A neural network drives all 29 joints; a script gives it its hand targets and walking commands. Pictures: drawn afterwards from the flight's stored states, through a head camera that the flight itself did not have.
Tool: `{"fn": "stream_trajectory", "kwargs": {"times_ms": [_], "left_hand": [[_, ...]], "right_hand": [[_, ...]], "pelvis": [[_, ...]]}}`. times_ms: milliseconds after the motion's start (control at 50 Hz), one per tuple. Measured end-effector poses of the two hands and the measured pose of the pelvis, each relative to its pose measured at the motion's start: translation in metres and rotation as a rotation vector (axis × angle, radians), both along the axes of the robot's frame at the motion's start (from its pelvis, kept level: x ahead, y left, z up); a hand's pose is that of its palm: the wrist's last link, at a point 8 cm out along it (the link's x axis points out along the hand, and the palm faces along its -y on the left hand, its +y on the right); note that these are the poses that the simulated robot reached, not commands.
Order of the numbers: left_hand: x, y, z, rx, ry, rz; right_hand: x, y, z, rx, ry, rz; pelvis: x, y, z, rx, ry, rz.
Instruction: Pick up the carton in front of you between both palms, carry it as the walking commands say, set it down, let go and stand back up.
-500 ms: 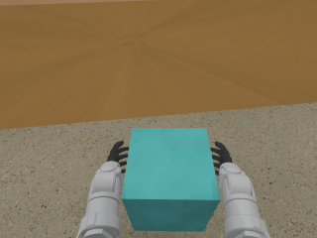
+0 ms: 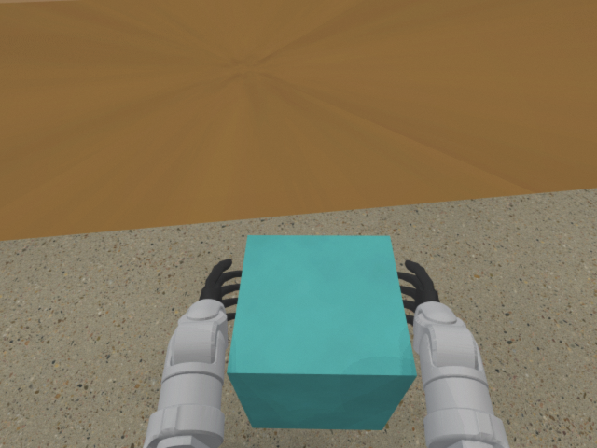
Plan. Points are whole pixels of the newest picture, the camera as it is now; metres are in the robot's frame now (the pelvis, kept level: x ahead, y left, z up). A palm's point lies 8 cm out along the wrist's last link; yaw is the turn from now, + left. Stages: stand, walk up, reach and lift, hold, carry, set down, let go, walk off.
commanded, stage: reach and lift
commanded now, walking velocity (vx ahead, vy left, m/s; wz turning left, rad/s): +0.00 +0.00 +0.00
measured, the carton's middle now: (317, 336) +0.29 +0.00 -0.04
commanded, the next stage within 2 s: hold in 0.32 s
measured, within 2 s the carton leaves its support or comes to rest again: neither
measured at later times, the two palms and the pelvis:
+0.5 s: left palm (210, 303) +0.28 +0.15 +0.05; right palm (432, 306) +0.29 -0.15 +0.05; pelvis +0.00 +0.00 +0.00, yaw +0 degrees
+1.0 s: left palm (209, 304) +0.28 +0.15 +0.05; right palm (431, 308) +0.28 -0.15 +0.05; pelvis -0.01 +0.00 +0.00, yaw +0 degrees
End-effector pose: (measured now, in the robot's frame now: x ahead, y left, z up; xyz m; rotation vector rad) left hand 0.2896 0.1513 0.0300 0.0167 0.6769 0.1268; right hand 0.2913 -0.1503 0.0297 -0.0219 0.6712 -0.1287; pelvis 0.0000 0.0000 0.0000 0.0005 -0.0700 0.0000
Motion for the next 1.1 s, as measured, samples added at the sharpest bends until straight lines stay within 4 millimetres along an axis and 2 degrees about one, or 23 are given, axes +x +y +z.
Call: {"fn": "stream_trajectory", "kwargs": {"times_ms": [340,500,800,1100], "left_hand": [[-0.002,0.000,0.008,0.007,-0.002,-0.003],[-0.005,-0.002,0.023,0.001,-0.033,-0.006],[-0.009,0.000,0.021,-0.010,-0.017,0.002],[-0.005,-0.001,0.022,-0.003,-0.017,-0.005]], "right_hand": [[-0.001,0.000,0.008,-0.007,-0.002,0.007],[-0.006,-0.002,0.024,-0.003,-0.032,-0.003],[-0.010,0.000,0.022,0.007,-0.017,-0.010],[-0.007,-0.001,0.022,0.002,-0.016,-0.007]], "pelvis": [[0.005,-0.001,0.002,0.000,-0.017,0.000],[0.003,-0.001,0.003,-0.001,-0.040,0.002],[-0.008,0.001,0.001,-0.001,-0.056,0.002],[-0.004,0.001,0.002,0.000,-0.053,0.000]]}}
